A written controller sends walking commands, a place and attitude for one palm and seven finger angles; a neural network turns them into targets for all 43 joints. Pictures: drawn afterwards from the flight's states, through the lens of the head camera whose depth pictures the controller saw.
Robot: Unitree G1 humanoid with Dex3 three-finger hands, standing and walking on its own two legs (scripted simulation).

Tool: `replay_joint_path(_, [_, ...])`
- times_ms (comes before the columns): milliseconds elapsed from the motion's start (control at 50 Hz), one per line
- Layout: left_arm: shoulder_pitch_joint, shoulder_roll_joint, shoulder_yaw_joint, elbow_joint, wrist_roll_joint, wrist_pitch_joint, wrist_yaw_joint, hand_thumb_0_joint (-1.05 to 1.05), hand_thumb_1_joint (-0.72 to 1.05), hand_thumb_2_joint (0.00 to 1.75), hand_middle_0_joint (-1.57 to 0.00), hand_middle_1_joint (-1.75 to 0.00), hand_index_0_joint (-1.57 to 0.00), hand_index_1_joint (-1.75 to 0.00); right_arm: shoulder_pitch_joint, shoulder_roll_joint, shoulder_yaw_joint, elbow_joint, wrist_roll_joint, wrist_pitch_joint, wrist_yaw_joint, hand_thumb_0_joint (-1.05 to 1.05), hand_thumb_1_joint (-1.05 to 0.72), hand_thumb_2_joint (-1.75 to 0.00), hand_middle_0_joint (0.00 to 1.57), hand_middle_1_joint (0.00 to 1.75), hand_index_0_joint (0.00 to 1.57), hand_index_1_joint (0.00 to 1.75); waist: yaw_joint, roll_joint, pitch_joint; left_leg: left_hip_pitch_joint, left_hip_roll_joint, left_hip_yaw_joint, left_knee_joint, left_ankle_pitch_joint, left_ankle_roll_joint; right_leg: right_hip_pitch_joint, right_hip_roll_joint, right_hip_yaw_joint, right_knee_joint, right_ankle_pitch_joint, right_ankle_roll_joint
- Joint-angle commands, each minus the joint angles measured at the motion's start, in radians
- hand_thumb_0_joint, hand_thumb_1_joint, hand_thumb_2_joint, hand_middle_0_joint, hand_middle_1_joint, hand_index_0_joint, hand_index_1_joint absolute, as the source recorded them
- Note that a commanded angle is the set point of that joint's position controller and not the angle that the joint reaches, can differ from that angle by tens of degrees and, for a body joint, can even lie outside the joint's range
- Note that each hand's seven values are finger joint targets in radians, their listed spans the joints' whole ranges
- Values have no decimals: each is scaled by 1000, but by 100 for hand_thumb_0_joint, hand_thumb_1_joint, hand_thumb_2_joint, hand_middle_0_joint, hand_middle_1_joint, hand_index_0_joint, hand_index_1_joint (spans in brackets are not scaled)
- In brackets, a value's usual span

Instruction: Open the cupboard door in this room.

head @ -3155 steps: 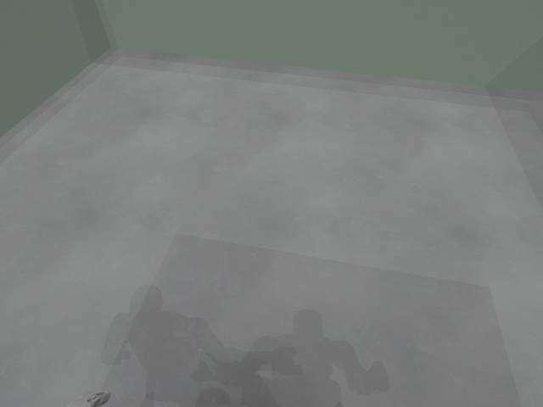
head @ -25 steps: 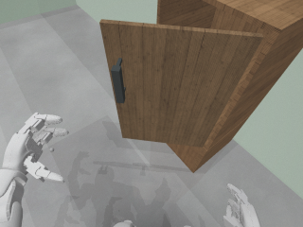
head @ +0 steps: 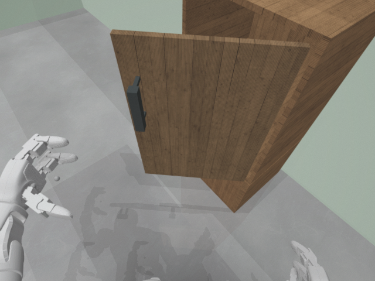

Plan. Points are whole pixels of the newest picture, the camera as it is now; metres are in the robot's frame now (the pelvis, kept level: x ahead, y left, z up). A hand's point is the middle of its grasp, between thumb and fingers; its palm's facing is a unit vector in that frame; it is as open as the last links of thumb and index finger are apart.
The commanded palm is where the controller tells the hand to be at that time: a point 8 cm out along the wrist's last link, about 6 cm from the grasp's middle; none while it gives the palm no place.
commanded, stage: raise the hand with hooked fingers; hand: left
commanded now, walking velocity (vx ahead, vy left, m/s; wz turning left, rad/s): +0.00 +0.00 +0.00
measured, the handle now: (139, 104) +0.51 +0.16 +0.06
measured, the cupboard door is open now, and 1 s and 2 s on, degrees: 45 45 45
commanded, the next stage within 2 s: move the hooked fingers beside the handle in 0.14 s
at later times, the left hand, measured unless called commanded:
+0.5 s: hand (69, 168) +0.31 +0.26 +0.07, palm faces +0.00 -1.00 -0.02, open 13.9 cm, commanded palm +0.29 +0.31 +0.08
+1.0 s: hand (87, 143) +0.38 +0.25 +0.07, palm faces -0.01 -1.00 -0.01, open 13.9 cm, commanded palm +0.35 +0.30 +0.07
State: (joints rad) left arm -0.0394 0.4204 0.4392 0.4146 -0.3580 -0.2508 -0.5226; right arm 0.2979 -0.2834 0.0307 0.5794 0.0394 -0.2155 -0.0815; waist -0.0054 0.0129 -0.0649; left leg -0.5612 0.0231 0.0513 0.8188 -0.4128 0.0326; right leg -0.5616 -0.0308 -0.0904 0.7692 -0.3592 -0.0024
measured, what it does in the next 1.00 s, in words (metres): stands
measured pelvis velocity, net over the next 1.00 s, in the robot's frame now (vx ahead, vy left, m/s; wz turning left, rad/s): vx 0.00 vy -0.01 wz -0.01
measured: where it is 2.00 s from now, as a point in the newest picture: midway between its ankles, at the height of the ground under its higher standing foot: outside the picture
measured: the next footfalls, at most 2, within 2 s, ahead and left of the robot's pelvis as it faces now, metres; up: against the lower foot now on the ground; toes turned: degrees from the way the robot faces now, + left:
none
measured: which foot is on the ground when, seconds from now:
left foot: down 0.00-1.00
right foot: down 0.00-1.00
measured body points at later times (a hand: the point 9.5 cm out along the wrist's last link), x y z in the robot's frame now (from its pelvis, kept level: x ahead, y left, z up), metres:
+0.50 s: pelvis -0.01 -0.01 +0.00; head +0.05 -0.01 +0.45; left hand +0.30 +0.31 +0.08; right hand +0.15 -0.26 -0.09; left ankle +0.00 +0.09 -0.71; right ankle +0.01 -0.12 -0.71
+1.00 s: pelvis +0.00 -0.01 +0.00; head +0.07 +0.00 +0.44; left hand +0.37 +0.30 +0.07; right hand +0.09 -0.28 -0.11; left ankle +0.00 +0.09 -0.71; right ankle +0.01 -0.12 -0.71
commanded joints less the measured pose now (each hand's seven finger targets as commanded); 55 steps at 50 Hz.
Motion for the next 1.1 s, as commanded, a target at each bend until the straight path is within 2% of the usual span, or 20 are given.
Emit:
replay_joint_path(0, [-215,281,101,-213,-27,-71,-2,0,-50,30,-30,-120,-30,-120,-26,-148,-57,-130,6,-52,-14,0,-90,-90,20,30,20,30,4,94,-258,148,-16,-75,-126,310,-18,122,39,31,-80,219,-24])
replay_joint_path(40, [-199,268,96,-175,-32,-63,-9,0,-50,30,-30,-120,-30,-120,-31,-149,-56,-130,7,-52,-16,0,-90,-90,20,30,20,30,2,59,-238,120,-18,-71,-123,277,-16,118,37,35,-86,204,-21])
replay_joint_path(100, [-220,276,95,-180,-29,-64,-15,0,-50,30,-30,-120,-30,-120,-33,-148,-54,-128,7,-52,-17,0,-90,-90,20,30,20,30,3,85,-243,125,-20,-69,-123,284,-15,126,35,38,-85,212,-24])
replay_joint_path(220, [-220,267,87,-162,-30,-65,-19,0,-50,30,-30,-120,-30,-120,-38,-148,-54,-131,11,-53,-20,0,-90,-90,20,30,20,30,1,50,-234,113,-21,-70,-123,258,-13,122,35,39,-89,194,-20])
replay_joint_path(260, [-278,253,64,-176,-28,-68,-16,0,-50,30,-30,-120,-30,-120,-39,-145,-52,-126,11,-54,-24,0,-90,-90,20,30,20,30,-11,73,-234,124,-21,-70,-120,248,-13,102,34,39,-88,188,-19])
replay_joint_path(300, [-332,290,86,-139,-19,-72,-8,0,-50,30,-30,-120,-30,-120,-27,-150,-52,-110,8,-49,-28,0,-90,-90,20,30,20,30,-19,40,-230,110,-19,-72,-116,233,-12,107,34,46,-93,174,-19])
replay_joint_path(340, [-378,247,36,-113,-11,-71,-10,0,-50,30,-30,-120,-30,-120,-30,-147,-49,-110,12,-47,-33,0,-90,-90,20,30,20,30,-29,56,-219,107,-22,-70,-117,208,-11,81,32,47,-94,151,-17])
replay_joint_path(380, [-414,275,39,-106,-2,-76,-6,0,-50,30,-30,-120,-30,-120,-24,-151,-49,-98,10,-44,-34,0,-90,-90,20,30,20,30,-29,76,-227,112,-21,-67,-111,215,-10,87,29,55,-94,155,-22])
replay_joint_path(480, [-441,350,100,6,12,-76,0,0,-50,30,-30,-120,-30,-120,-8,-158,-50,-89,7,-23,-33,0,-90,-90,20,30,20,30,-16,33,-258,64,-20,-60,-101,229,-10,133,24,70,-88,181,-18])
replay_joint_path(500, [-461,326,83,19,13,-78,-4,0,-50,30,-30,-120,-30,-120,-10,-152,-47,-93,7,-20,-30,0,-90,-90,20,30,20,30,-20,52,-264,67,-24,-56,-103,233,-10,135,25,70,-86,193,-17])
replay_joint_path(560, [-453,343,100,19,15,-89,-7,0,-50,30,-30,-120,-30,-120,2,-153,-55,-101,7,-11,-25,0,-90,-90,20,30,20,30,-9,80,-314,82,-24,-51,-94,285,-10,152,26,69,-72,252,-18])
replay_joint_path(600, [-433,334,95,39,14,-90,-10,0,-50,30,-30,-120,-30,-120,13,-152,-56,-105,6,-3,-19,0,-90,-90,20,30,20,30,-9,45,-311,71,-21,-52,-94,301,-7,162,30,68,-70,279,-17])
replay_joint_path(640, [-464,309,74,44,9,-89,-9,0,-50,30,-30,-120,-30,-120,13,-153,-58,-105,9,3,-18,0,-90,-90,20,30,20,30,-22,53,-291,71,-21,-51,-96,284,-8,131,31,64,-73,264,-15])
replay_joint_path(680, [-485,349,101,79,14,-89,-3,0,-50,30,-30,-120,-30,-120,25,-162,-60,-91,6,12,-19,0,-90,-90,20,30,20,30,-24,16,-269,43,-19,-52,-93,267,-6,132,29,68,-76,248,-15])
replay_joint_path(760, [-571,322,61,59,30,-102,4,0,-50,30,-30,-120,-30,-120,38,-158,-62,-90,7,23,-19,0,-90,-90,20,30,20,30,-39,78,-304,78,-19,-55,-97,266,-7,98,31,62,-70,235,-15])
replay_joint_path(780, [-591,335,65,77,32,-106,12,0,-50,30,-30,-120,-30,-120,48,-162,-63,-81,5,28,-20,0,-90,-90,20,30,20,30,-48,33,-295,68,-16,-57,-92,267,-4,99,33,64,-71,237,-15])
replay_joint_path(860, [-649,316,41,102,51,-124,23,0,-50,30,-30,-120,-30,-120,59,-158,-65,-71,4,41,-19,0,-90,-90,20,30,20,30,-52,100,-329,105,-15,-62,-93,293,-8,75,35,57,-61,246,-17])
replay_joint_path(900, [-667,367,82,132,60,-128,36,0,-50,30,-30,-120,-30,-120,76,-163,-67,-59,0,53,-19,0,-90,-90,20,30,20,30,-47,74,-354,98,-14,-63,-87,309,-7,97,36,62,-56,264,-16])
replay_joint_path(1020, [-718,328,39,198,79,-128,49,0,-50,30,-30,-120,-30,-120,85,-160,-64,-65,-2,82,-8,0,-90,-90,20,30,20,30,-54,79,-341,97,-10,-65,-86,340,-11,69,38,51,-46,281,-17])
replay_joint_path(1080, [-732,340,50,223,84,-133,60,0,-50,30,-30,-120,-30,-120,98,-165,-66,-65,-4,96,-5,0,-90,-90,20,30,20,30,-52,60,-356,97,-7,-67,-79,354,-11,68,41,51,-39,284,-19])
